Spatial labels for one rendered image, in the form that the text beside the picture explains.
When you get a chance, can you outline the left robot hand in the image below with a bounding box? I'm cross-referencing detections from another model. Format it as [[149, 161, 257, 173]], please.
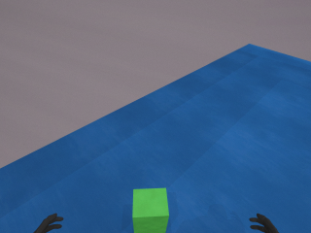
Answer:
[[34, 213, 64, 233]]

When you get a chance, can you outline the carton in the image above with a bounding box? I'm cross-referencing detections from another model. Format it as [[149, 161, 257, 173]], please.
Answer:
[[132, 187, 169, 233]]

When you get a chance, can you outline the right robot hand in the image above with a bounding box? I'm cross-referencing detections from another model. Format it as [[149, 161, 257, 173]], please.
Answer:
[[249, 214, 279, 233]]

